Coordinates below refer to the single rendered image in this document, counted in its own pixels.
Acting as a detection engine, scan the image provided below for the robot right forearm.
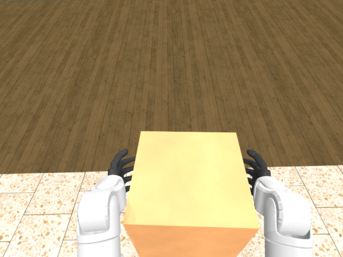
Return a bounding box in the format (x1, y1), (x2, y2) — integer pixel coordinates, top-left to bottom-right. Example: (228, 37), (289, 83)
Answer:
(253, 176), (314, 257)

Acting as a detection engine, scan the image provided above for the robot left forearm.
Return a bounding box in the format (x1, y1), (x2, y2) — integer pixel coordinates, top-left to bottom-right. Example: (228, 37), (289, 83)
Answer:
(77, 175), (126, 257)

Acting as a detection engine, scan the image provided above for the robot right hand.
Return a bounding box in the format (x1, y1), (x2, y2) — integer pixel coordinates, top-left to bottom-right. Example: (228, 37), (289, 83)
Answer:
(243, 149), (271, 195)

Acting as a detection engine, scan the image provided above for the carton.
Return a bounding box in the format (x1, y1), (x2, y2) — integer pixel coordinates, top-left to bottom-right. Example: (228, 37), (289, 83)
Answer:
(123, 131), (260, 257)

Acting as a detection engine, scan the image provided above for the robot left hand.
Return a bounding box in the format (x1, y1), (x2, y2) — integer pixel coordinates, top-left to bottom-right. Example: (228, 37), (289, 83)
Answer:
(108, 149), (136, 192)

